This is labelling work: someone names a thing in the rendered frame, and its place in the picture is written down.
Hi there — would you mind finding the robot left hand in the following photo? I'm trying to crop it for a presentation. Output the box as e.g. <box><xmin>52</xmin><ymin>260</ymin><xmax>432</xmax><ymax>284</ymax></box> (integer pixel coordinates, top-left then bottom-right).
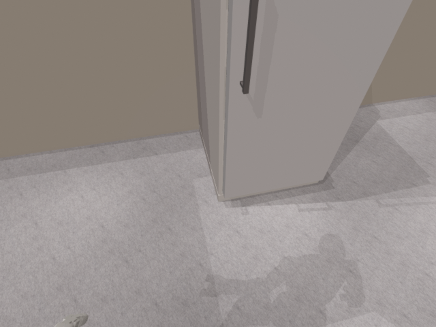
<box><xmin>54</xmin><ymin>313</ymin><xmax>88</xmax><ymax>327</ymax></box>

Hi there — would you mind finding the handle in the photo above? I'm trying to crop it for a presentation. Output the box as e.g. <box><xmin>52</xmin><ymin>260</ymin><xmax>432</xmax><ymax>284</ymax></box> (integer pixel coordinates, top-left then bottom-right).
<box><xmin>240</xmin><ymin>0</ymin><xmax>259</xmax><ymax>94</ymax></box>

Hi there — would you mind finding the fridge door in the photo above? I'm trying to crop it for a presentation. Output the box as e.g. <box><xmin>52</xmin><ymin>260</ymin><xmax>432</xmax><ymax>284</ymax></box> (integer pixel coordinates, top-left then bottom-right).
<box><xmin>223</xmin><ymin>0</ymin><xmax>413</xmax><ymax>199</ymax></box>

